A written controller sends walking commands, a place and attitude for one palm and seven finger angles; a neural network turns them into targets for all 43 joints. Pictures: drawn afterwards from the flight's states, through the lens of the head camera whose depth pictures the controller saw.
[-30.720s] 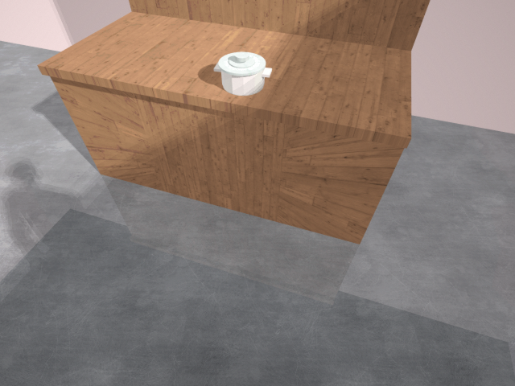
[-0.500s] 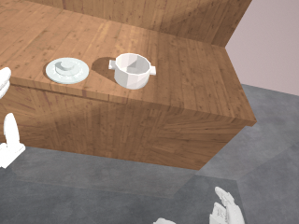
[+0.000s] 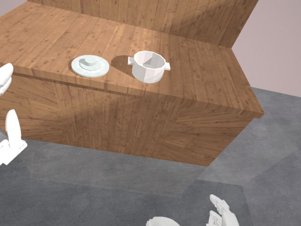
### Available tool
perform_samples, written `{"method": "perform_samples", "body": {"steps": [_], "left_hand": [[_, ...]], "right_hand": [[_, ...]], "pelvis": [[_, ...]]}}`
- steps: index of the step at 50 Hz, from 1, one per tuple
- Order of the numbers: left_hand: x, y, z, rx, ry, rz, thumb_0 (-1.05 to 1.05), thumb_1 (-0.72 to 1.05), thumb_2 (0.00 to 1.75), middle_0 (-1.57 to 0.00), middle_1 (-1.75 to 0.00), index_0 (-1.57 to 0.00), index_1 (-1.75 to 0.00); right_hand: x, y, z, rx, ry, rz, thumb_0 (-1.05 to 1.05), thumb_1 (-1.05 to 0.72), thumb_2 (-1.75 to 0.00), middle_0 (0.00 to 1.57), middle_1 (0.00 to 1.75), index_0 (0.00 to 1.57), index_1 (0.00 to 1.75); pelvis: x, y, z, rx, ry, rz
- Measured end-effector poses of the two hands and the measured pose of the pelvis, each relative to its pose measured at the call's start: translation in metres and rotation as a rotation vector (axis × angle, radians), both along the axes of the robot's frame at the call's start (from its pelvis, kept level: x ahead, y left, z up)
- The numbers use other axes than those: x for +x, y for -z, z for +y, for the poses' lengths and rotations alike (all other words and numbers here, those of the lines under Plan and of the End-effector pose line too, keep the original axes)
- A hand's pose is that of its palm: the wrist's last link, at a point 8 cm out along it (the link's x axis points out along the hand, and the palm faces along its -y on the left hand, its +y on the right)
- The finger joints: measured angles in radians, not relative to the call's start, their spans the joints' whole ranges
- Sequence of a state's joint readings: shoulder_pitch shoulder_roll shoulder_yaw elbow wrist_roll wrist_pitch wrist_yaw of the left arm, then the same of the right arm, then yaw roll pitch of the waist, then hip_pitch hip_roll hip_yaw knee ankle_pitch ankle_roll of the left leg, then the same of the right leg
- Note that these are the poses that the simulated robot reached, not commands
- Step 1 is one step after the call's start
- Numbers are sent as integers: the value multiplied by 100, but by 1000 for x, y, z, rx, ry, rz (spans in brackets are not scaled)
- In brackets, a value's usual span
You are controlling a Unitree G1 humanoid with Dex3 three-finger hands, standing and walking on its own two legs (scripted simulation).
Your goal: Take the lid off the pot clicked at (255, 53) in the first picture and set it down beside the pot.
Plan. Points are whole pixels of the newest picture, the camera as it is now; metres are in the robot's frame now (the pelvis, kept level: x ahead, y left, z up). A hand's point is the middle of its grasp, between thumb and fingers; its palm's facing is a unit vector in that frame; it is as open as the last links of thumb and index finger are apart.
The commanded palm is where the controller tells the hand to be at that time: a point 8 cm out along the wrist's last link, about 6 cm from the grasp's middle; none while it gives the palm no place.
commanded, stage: stop stepping back and stand still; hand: left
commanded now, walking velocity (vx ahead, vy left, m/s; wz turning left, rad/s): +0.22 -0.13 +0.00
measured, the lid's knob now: (90, 61) +0.78 +0.31 -0.04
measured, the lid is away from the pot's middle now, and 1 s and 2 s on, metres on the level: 0.27 0.27 0.27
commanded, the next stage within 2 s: let the arm hang, fingers relaxed in 1.12 s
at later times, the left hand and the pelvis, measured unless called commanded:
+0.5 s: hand out of the picture +0.07 +0.16 -0.16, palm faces +0.13 -0.98 -0.13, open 6.9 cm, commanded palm none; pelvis +0.00 -0.01 +0.01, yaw +7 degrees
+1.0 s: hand (72, 218) +0.16 +0.20 -0.13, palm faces +0.09 -0.98 -0.17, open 7.4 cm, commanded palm none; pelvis +0.07 +0.03 +0.04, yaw +6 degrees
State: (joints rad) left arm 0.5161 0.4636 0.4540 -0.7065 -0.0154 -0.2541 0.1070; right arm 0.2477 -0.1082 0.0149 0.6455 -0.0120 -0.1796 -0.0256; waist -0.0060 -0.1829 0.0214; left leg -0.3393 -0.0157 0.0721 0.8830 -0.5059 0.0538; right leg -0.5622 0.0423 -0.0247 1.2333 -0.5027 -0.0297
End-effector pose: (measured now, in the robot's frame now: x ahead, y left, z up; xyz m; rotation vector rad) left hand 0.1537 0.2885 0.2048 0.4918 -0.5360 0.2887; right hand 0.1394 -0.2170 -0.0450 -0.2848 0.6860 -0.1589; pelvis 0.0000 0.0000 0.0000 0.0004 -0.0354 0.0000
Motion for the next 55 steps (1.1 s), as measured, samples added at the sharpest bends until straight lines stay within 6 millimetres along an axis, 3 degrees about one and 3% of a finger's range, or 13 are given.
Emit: {"method": "perform_samples", "body": {"steps": [4, 6, 9, 12, 16, 20, 23, 26, 31, 35, 39, 44, 55], "left_hand": [[2, -25, -1, 28, 22, -49, 2, 88, 90, -21, -31, -21, -30], [23, -1, 7, -33, -13, 109, 1, 89, 90, -21, -31, -21, -30], [55, 80, 11, -200, -71, 489, 0, 89, 90, -20, -30, -20, -30], [57, 178, -12, -336, -81, 880, 0, 90, 90, -20, -30, -19, -30], [7, 284, -73, -445, -22, 1313, 1, 91, 90, -19, -30, -19, -30], [-72, 336, -114, -624, -40, 1537, -1, 92, 90, -20, -30, -20, -30], [-90, 339, -93, -662, -163, 1513, -8, 98, 90, -21, -30, -21, -30], [-105, 341, -67, -626, -244, 1587, -8, 98, 90, -21, -30, -21, -30], [-113, 343, -27, -601, -314, 1702, -3, 94, 90, -21, -30, -20, -30], [-93, 325, -11, -576, -327, 1725, -1, 93, 90, -20, -30, -20, -30], [-52, 306, -13, -570, -292, 1636, 0, 92, 90, -20, -30, -20, -30], [-14, 304, -25, -572, -266, 1548, 1, 91, 90, -20, -30, -20, -30], [-8, 312, -43, -604, -244, 1654, 1, 90, 90, -20, -30, -20, -30]], "right_hand": [[-7, -3, 20, 67, -40, 7, 1, -91, -90, 21, 30, 21, 30], [-10, 8, 21, 75, -39, 49, 1, -90, -90, 21, 30, 21, 30], [-22, 24, 16, 82, -18, 123, 1, -90, -90, 21, 30, 21, 30], [-46, 32, 1, 75, 13, 206, 1, -90, -90, 21, 30, 21, 30], [-94, 41, -37, 27, 97, 350, 0, -90, -90, 21, 30, 21, 30], [-135, 45, -71, -43, 178, 533, 1, -91, -90, 21, 30, 21, 30], [-145, 39, -79, -84, 180, 633, 1, -91, -90, 20, 30, 20, 30], [-135, 32, -72, -84, 186, 638, 1, -91, -90, 20, 30, 20, 30], [-108, 39, -37, -39, 153, 571, 1, -91, -90, 20, 30, 20, 30], [-98, 44, -1, 36, 136, 581, 0, -91, -90, 20, 30, 20, 30], [-93, 50, 28, 113, 94, 640, 0, -91, -90, 20, 30, 20, 30], [-79, 65, 35, 165, 108, 691, 1, -92, -90, 21, 30, 21, 30], [-49, 52, 22, 102, 169, 664, 1, -93, -90, 20, 30, 20, 30]], "pelvis": [[-6, -12, 5, -46, -31, 17], [-10, -13, 12, -78, -48, 39], [-17, -14, 16, -84, -52, 56], [-23, -14, 6, -56, -46, 64], [-25, -10, -12, -49, -48, 69], [-18, -5, -19, -90, -83, 46], [-10, -7, -17, -111, -112, 61], [-2, -13, -11, -101, -122, 84], [15, -14, 10, -60, -100, 107], [30, -26, 18, -42, -92, 83], [42, -36, 21, -38, -104, 60], [62, -30, 21, -12, -111, 43], [70, -38, 28, -18, -100, 58]]}}
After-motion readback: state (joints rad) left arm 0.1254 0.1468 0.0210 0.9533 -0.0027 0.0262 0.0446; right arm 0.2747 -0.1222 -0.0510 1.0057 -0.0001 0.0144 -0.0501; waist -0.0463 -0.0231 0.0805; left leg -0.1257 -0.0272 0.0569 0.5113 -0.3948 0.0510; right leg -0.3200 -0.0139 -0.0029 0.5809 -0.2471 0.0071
